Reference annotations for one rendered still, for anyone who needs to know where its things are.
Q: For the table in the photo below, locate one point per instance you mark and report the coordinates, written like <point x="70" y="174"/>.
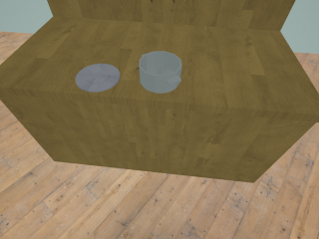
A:
<point x="243" y="100"/>

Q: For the knob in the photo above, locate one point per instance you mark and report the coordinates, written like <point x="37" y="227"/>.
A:
<point x="96" y="71"/>

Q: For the pot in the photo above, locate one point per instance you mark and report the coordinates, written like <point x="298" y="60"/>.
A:
<point x="160" y="71"/>

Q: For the lid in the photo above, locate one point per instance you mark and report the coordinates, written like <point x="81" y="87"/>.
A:
<point x="88" y="83"/>

